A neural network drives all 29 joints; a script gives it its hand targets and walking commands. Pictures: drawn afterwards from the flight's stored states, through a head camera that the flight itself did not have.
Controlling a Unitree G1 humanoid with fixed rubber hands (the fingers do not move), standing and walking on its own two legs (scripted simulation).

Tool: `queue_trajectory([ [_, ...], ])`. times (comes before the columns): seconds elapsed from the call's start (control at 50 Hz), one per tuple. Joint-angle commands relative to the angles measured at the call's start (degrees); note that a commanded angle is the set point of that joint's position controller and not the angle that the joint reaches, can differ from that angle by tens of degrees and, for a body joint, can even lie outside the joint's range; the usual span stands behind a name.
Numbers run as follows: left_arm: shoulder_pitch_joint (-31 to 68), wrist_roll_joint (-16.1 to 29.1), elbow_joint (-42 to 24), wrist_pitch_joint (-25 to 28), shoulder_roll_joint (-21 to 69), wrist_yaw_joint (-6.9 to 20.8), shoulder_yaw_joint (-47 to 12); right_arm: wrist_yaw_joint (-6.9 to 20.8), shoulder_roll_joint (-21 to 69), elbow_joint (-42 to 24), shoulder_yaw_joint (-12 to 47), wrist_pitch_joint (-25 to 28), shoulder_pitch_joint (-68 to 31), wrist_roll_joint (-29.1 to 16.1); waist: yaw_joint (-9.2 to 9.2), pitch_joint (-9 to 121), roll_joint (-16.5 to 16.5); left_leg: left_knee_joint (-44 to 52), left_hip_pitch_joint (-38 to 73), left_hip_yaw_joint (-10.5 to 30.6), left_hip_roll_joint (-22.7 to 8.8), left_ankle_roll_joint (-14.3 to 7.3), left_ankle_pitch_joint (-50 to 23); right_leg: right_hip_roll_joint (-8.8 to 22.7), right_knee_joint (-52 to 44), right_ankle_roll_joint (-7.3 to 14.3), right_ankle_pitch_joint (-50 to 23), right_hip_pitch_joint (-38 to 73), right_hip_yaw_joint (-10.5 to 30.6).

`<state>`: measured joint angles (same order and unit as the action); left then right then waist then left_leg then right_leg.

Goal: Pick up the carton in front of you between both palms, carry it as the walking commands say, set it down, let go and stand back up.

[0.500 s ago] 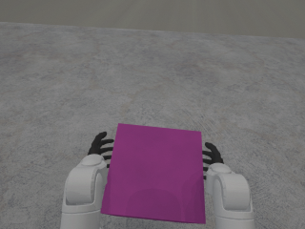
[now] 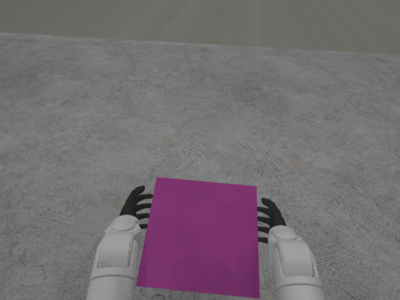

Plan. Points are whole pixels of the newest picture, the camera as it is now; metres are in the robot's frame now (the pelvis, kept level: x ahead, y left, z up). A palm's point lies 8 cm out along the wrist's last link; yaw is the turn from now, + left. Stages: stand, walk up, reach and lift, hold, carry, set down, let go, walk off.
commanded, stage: carry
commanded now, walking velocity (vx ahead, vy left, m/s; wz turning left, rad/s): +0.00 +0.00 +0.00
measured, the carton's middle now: (200, 241) +0.30 +0.01 -0.07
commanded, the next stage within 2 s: hold in 1.12 s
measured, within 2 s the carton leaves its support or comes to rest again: neither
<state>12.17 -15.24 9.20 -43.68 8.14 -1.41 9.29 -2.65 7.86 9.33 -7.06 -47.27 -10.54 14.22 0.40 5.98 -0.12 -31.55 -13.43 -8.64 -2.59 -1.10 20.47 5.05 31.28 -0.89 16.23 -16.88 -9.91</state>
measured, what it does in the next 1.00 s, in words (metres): stands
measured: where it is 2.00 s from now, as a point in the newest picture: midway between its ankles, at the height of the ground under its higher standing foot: outside the picture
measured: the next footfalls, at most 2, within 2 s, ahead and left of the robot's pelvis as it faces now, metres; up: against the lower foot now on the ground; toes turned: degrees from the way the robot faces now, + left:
none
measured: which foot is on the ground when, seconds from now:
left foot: down 0.00-1.00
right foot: down 0.00-1.00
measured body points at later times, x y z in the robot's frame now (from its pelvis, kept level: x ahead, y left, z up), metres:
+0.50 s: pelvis -0.03 +0.01 +0.00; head -0.04 +0.01 +0.45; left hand +0.28 +0.16 +0.03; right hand +0.27 -0.14 +0.03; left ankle -0.04 +0.09 -0.73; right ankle +0.00 -0.12 -0.73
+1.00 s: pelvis -0.04 +0.01 +0.00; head -0.05 +0.02 +0.45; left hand +0.27 +0.17 +0.04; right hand +0.26 -0.14 +0.03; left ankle -0.04 +0.10 -0.73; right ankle +0.00 -0.13 -0.73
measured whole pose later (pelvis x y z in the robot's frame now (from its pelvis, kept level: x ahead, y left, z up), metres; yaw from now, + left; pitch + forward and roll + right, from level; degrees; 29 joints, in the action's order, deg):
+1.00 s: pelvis -0.04 +0.01 +0.00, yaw +0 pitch +2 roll -1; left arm 13.2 -14.6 9.9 -41.5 8.3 -1.8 9.9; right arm -2.9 8.0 9.6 -8.2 -44.5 -11.4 13.7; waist 0.2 5.0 0.0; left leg -31.4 -16.0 -9.2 -1.7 -2.6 17.4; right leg 6.0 29.7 -1.5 12.0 -18.9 -9.3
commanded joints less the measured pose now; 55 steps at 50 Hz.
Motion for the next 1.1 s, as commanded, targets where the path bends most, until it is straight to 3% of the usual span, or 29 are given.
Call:
queue_trajectory([
  [0.0,22.5,13.4,2.7,4.6,50.1,13.8,-26.8,13.8,49.4,-5.3,26.8,8.8,-30.8,-14.6,-0.11,12.0,1.1,5.4,2.5,6.4,-6.8,-0.5,-17.6,4.8,-4.0,1.3,-14.1,5.6,5.3],
  [0.04,24.5,12.9,4.3,6.0,51.3,14.2,-26.6,14.2,50.7,-2.7,26.0,10.1,-31.5,-14.0,-0.07,12.2,2.7,5.5,2.4,6.0,-6.4,-0.3,-18.0,4.7,-4.1,1.4,-14.5,5.3,5.4],
  [0.1,23.1,13.6,4.7,6.9,52.8,14.1,-28.4,14.4,51.8,-3.9,28.3,11.1,-31.9,-15.3,-0.06,14.4,0.1,5.2,4.2,6.2,-6.6,-0.5,-20.1,4.9,-3.2,1.4,-16.2,5.6,5.2],
  [0.22,21.4,15.0,1.3,4.0,54.3,13.7,-30.8,14.0,53.1,-8.1,31.6,8.3,-31.5,-17.1,-0.27,14.3,0.5,4.9,2.6,6.1,-6.6,-0.6,-17.7,4.9,-3.9,1.3,-15.8,6.0,5.4],
  [0.26,21.4,15.0,0.2,3.2,53.7,13.6,-31.1,14.1,51.9,-7.2,30.5,7.4,-29.6,-16.4,-0.25,14.0,1.3,4.5,2.2,6.1,-6.4,-0.5,-20.2,5.0,-3.6,1.2,-16.3,5.9,5.3],
  [0.34,20.3,13.6,1.6,2.7,51.9,13.6,-28.5,14.1,50.8,-5.9,28.9,6.8,-29.2,-15.3,-0.28,11.9,-0.4,6.1,0.9,6.6,-6.7,-0.7,-16.5,4.7,-4.3,1.0,-13.2,4.9,5.1],
  [0.46,22.1,15.4,0.4,3.0,53.7,13.9,-30.3,14.4,52.7,-7.2,30.3,7.1,-30.6,-16.7,-0.15,11.8,0.7,6.8,1.3,6.9,-6.7,-1.1,-14.7,4.8,-5.1,1.1,-10.9,4.2,5.6],
  [0.64,21.0,15.4,-0.1,3.0,53.3,13.7,-30.7,14.3,52.1,-7.5,30.2,7.2,-29.9,-16.8,-0.18,14.0,1.0,5.4,2.4,6.7,-6.6,-1.0,-21.2,4.6,-3.0,0.8,-14.4,4.3,4.8],
  [0.78,22.0,15.1,-0.3,3.2,52.9,13.7,-30.5,14.3,52.6,-6.5,29.7,7.2,-29.6,-16.2,-0.29,13.6,1.1,5.2,1.2,6.6,-6.5,-1.1,-18.3,4.9,-3.8,0.7,-13.8,4.8,5.1],
  [0.84,21.9,15.4,-0.4,3.3,53.3,13.8,-31.2,14.2,52.4,-6.8,30.4,7.2,-29.3,-16.4,-0.24,13.3,-1.1,5.4,1.1,6.9,-6.6,-1.4,-17.4,4.7,-3.9,0.7,-13.1,4.9,5.1],
  [0.88,20.9,14.6,1.8,2.9,52.7,14.0,-29.4,14.2,52.2,-7.6,30.3,7.2,-31.0,-16.5,-0.33,12.2,0.7,6.2,0.7,6.8,-6.6,-1.1,-16.0,5.0,-4.3,0.8,-12.4,4.4,5.3],
  [1.08,22.0,15.8,0.2,2.9,54.1,13.9,-30.6,14.3,52.7,-7.0,30.1,6.9,-29.7,-16.4,-0.32,12.7,0.8,6.1,1.0,6.7,-6.4,-1.2,-16.8,4.6,-4.4,0.6,-12.2,3.8,5.2],
])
